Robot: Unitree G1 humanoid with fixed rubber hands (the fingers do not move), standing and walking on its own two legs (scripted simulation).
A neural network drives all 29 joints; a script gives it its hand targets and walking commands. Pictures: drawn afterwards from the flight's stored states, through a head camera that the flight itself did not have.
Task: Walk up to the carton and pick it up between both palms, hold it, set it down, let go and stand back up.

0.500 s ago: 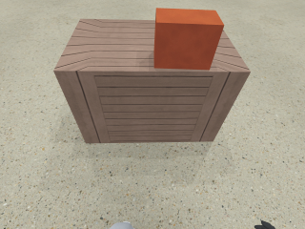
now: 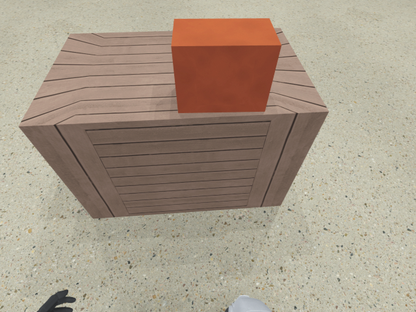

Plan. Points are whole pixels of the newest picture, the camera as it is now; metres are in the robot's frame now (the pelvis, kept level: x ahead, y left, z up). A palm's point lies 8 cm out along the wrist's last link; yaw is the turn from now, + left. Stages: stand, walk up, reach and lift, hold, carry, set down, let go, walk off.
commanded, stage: walk up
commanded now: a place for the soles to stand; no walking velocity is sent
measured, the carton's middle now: (221, 67) +0.78 -0.03 +0.03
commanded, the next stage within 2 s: none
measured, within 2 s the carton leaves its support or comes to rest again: neither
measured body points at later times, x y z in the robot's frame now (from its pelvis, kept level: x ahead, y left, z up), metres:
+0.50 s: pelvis +0.12 +0.01 +0.01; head +0.14 +0.02 +0.46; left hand +0.20 +0.32 -0.10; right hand +0.19 -0.31 -0.08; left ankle +0.19 +0.13 -0.71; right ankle +0.09 -0.10 -0.72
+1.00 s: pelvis +0.22 +0.00 +0.01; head +0.23 +0.04 +0.46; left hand +0.33 +0.31 -0.11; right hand +0.27 -0.34 -0.05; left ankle +0.21 +0.12 -0.72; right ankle +0.26 -0.13 -0.67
